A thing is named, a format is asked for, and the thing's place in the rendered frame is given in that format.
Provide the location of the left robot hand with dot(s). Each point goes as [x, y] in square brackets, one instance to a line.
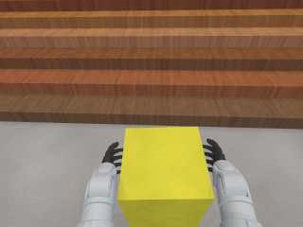
[110, 158]

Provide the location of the robot left forearm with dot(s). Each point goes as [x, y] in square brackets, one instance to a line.
[99, 197]

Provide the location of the robot right forearm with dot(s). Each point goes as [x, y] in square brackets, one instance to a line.
[234, 198]

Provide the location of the right robot hand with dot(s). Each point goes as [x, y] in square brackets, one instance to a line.
[216, 155]

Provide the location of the carton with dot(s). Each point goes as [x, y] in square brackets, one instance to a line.
[164, 179]

